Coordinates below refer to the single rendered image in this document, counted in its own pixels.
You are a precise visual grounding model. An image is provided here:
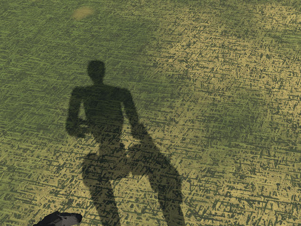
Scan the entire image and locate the robot left hand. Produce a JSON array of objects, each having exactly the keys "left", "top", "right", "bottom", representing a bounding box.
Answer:
[{"left": 33, "top": 211, "right": 83, "bottom": 226}]

